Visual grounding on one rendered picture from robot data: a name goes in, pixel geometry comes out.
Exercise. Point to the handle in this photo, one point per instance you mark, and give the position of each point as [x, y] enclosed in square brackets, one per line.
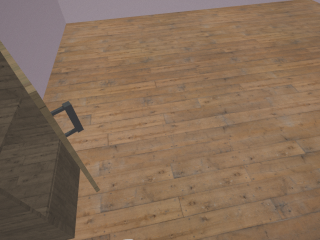
[72, 115]

